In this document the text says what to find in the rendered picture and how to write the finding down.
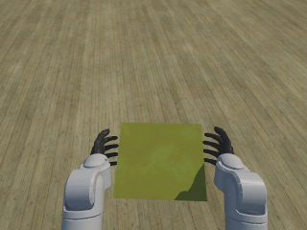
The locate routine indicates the robot right forearm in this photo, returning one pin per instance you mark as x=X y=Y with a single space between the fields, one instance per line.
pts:
x=245 y=194

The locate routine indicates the carton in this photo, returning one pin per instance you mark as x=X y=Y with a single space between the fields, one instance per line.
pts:
x=160 y=161

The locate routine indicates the left robot hand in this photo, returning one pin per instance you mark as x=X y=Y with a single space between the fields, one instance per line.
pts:
x=99 y=147

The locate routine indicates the robot left forearm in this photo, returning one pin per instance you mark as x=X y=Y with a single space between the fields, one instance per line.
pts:
x=84 y=194

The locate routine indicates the right robot hand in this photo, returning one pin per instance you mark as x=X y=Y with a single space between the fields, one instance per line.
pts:
x=223 y=147

